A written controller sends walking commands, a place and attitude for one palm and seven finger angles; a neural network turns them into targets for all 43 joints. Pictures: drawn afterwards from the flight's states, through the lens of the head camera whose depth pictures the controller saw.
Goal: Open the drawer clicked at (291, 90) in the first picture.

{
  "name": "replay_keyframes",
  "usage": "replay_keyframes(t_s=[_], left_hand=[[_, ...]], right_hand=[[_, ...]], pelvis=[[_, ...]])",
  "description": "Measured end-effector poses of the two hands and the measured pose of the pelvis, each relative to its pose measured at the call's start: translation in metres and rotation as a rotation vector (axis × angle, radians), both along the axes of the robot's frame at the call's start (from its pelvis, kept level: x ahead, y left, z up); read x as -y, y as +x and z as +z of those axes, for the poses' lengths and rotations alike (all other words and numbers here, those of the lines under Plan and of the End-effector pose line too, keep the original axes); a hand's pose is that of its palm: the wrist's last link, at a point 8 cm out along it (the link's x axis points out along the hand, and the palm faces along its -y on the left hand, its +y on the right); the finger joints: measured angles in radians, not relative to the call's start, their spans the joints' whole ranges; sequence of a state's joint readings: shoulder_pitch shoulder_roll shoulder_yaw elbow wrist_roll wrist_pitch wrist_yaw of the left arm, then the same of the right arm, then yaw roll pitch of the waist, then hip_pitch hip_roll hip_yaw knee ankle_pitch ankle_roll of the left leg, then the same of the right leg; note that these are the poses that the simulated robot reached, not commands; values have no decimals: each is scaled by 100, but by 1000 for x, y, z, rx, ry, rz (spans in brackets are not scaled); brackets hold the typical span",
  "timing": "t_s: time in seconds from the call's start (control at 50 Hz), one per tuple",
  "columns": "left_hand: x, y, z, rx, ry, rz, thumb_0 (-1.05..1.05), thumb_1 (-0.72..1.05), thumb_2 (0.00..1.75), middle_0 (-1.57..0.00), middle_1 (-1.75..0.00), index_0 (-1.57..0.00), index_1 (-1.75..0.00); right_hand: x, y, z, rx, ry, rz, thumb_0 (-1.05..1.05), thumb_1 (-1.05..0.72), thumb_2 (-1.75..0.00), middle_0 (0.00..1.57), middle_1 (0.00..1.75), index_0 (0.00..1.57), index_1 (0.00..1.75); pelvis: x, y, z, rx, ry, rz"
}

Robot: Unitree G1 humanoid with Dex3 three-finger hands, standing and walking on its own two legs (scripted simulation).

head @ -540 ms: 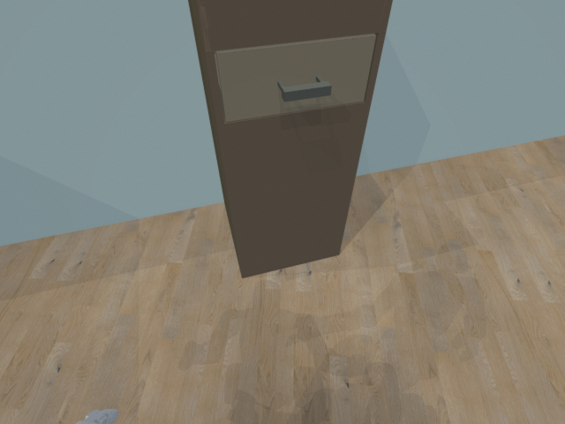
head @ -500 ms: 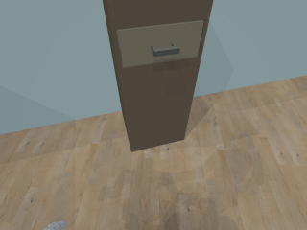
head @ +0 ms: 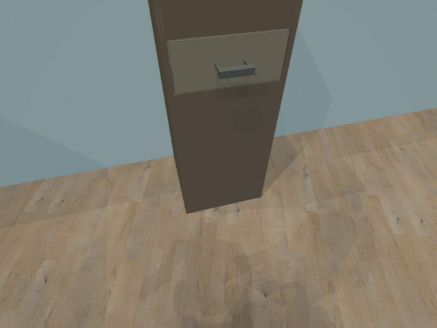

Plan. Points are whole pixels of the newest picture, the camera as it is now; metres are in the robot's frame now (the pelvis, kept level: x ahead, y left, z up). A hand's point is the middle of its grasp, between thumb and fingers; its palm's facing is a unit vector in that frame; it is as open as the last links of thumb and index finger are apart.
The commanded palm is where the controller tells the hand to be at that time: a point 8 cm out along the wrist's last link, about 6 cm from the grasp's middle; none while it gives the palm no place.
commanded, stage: stand and wait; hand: left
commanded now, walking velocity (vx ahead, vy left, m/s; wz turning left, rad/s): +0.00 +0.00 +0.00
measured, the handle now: (234, 68) +0.85 +0.01 +0.06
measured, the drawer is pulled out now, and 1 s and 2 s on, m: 0.00 0.00 0.00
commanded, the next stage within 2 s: look at it before walking up in 0.28 s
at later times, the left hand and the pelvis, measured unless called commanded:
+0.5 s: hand out of the picture +0.06 +0.23 -0.16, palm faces -0.02 -0.95 -0.31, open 7.4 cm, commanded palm none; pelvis -0.01 +0.00 +0.00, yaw +0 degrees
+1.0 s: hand out of the picture +0.06 +0.24 -0.16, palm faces -0.02 -0.95 -0.31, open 7.4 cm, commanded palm none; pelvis +0.00 +0.00 +0.00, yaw +0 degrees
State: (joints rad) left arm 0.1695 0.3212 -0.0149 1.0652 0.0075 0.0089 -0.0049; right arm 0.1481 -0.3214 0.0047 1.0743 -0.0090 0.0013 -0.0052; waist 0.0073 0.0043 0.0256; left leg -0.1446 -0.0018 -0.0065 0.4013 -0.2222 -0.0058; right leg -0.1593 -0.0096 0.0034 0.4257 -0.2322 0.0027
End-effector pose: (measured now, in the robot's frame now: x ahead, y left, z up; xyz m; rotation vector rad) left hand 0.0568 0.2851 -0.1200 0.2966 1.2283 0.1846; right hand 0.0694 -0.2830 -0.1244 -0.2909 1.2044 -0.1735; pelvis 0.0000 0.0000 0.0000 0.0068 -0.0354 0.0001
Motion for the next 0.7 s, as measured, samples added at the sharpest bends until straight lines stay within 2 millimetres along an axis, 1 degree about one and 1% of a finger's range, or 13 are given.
replay_keyframes(t_s=[0.12,0.24,0.48,0.7], left_hand=[[1,-8,-1,-20,1,6,0,90,90,-20,-30,-21,-30],[3,-8,-1,-17,-4,5,0,90,90,-20,-30,-21,-30],[8,-2,-1,7,-14,-4,0,90,90,-20,-30,-21,-30],[7,-4,-1,-8,-13,0,0,90,90,-20,-30,-21,-30]], right_hand=[[1,-16,-3,-39,4,-15,1,-90,-90,20,30,20,30],[0,-24,-3,-52,8,-21,1,-90,-90,20,30,20,30],[-2,-21,-2,-33,14,-23,1,-90,-90,20,30,20,30],[-2,-20,-2,-39,12,-22,1,-90,-90,20,30,20,30]], pelvis=[[1,-3,1,0,-1,0],[2,-4,1,1,-1,0],[2,-6,2,2,-1,-3],[2,-4,3,-3,-2,-4]])
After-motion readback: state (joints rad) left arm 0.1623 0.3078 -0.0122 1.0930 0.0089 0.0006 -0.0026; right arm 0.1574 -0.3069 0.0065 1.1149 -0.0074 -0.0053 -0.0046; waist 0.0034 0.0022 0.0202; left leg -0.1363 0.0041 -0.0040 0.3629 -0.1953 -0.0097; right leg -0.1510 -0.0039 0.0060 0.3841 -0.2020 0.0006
